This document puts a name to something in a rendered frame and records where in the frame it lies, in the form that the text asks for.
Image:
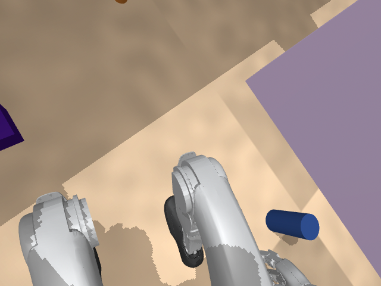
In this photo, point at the right robot hand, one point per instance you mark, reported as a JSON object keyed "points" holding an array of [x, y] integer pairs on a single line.
{"points": [[286, 273]]}

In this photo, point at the right robot foot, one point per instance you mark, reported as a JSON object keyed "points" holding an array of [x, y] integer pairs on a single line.
{"points": [[192, 260]]}

